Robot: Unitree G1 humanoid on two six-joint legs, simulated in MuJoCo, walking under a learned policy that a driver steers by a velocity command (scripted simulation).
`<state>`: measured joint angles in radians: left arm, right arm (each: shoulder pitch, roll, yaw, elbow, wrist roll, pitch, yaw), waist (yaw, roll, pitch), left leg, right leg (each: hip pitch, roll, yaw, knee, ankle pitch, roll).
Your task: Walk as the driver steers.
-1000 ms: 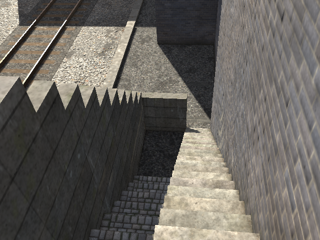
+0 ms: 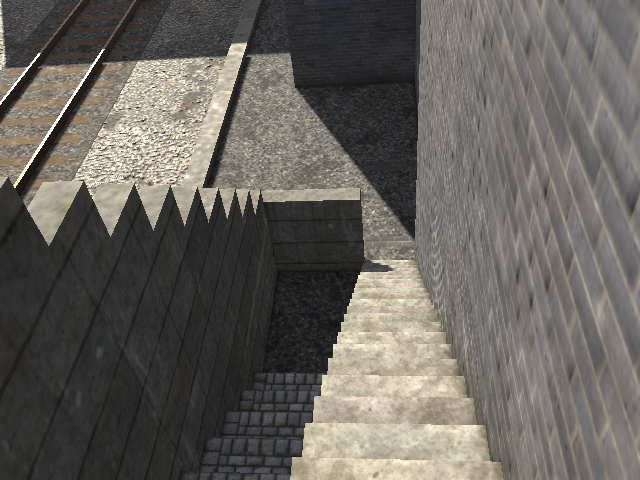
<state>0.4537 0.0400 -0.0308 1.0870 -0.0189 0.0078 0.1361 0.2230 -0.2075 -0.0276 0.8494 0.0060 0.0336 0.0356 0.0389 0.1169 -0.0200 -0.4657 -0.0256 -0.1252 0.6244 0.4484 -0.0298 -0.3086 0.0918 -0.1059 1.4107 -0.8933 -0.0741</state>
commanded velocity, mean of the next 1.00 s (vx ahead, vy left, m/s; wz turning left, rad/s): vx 0.04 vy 0.00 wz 0.00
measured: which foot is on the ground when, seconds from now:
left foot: up 0.00-0.00, down 0.02-1.00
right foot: down 0.00-0.04, up 0.06-0.28, down 0.30-1.00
